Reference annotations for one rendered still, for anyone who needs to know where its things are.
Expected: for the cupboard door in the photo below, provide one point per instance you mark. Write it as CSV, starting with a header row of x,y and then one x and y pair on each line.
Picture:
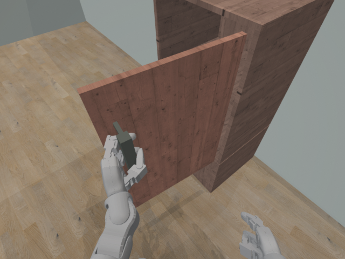
x,y
176,106

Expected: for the robot right hand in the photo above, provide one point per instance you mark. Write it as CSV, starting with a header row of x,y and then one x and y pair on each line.
x,y
257,246

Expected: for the handle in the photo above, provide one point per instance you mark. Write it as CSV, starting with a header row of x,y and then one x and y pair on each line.
x,y
126,145

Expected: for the robot left hand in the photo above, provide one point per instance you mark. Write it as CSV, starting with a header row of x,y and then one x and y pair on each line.
x,y
112,171

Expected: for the left robot forearm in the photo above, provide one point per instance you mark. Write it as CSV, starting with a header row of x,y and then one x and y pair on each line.
x,y
121,221

